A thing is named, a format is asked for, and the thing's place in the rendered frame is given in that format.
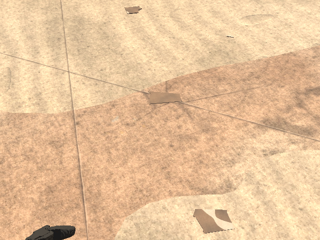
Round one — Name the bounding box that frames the robot left hand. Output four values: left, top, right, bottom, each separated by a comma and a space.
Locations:
25, 225, 76, 240

